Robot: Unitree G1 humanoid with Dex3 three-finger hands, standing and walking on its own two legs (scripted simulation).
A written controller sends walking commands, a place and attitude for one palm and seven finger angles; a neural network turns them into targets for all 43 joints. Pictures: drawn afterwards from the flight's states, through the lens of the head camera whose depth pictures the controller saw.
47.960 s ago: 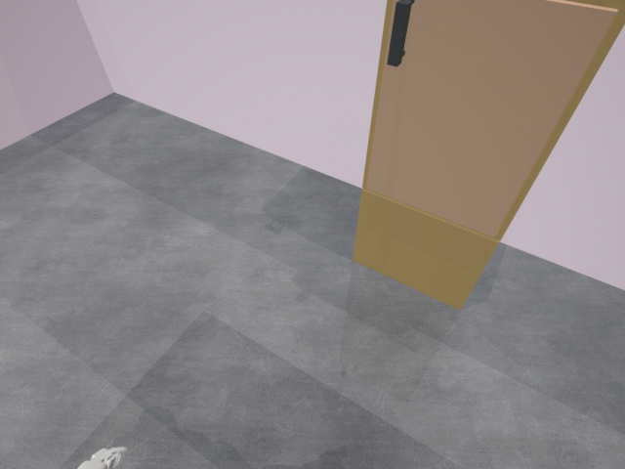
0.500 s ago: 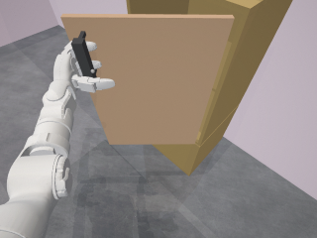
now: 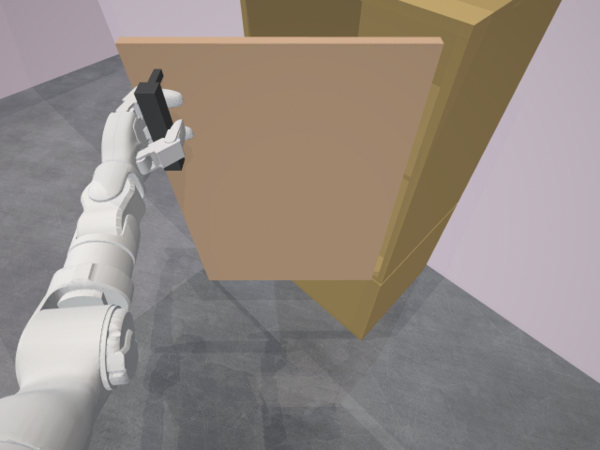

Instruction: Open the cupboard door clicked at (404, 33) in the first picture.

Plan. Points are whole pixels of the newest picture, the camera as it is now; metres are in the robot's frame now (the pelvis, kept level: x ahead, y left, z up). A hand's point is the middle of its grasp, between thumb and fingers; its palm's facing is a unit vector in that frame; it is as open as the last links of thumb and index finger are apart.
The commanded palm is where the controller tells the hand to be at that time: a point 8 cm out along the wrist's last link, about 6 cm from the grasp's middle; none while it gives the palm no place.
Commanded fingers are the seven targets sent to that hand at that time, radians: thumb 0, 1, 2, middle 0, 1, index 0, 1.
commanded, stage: pull the door open along its arc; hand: left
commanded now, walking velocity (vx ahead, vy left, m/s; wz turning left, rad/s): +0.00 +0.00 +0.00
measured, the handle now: (165, 120) +0.52 +0.18 +0.16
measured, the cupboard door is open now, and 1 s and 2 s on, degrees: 44 84 82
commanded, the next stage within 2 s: open thumb and fingers to let go in 1.00 s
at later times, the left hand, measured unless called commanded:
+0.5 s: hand (173, 186) +0.39 +0.15 +0.16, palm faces -0.03 -1.00 +0.01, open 6.2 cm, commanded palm +0.34 +0.20 +0.16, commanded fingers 0.00 0.90 0.90 -0.40 -1.35 -0.40 -1.35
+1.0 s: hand (251, 296) +0.24 +0.05 +0.17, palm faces +0.28 -0.96 +0.05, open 6.7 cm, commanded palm +0.18 +0.10 +0.16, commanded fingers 0.00 0.90 0.90 -0.40 -1.35 -0.40 -1.35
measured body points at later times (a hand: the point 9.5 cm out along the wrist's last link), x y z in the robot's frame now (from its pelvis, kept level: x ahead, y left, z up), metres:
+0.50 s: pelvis +0.01 -0.01 +0.01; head +0.01 -0.03 +0.46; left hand +0.39 +0.20 +0.16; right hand +0.13 -0.27 -0.10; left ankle +0.02 +0.10 -0.73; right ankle -0.04 -0.09 -0.73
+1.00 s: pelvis +0.00 -0.04 +0.01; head -0.06 -0.08 +0.45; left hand +0.22 +0.10 +0.17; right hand +0.22 -0.22 -0.06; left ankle +0.02 +0.10 -0.73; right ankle -0.04 -0.09 -0.73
